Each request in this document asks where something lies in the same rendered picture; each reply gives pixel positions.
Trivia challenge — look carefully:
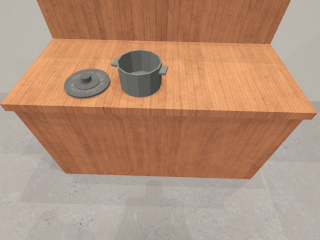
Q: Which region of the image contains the table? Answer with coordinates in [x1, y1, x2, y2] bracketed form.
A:
[0, 0, 317, 179]

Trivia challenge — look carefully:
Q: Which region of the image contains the knob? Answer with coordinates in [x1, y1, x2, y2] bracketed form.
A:
[80, 73, 92, 83]

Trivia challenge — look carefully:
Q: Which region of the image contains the pot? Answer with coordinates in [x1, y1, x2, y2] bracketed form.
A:
[111, 49, 169, 97]

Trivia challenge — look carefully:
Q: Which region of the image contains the lid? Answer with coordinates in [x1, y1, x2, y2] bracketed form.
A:
[64, 68, 110, 99]

